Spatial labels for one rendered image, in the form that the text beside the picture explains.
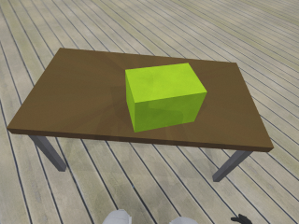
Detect robot left thigh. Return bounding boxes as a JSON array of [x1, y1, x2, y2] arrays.
[[102, 210, 132, 224]]

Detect carton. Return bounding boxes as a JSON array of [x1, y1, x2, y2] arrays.
[[125, 63, 207, 133]]

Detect table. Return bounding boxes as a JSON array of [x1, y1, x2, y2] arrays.
[[7, 48, 274, 182]]

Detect right robot hand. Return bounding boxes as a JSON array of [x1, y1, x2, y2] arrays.
[[231, 214, 252, 224]]

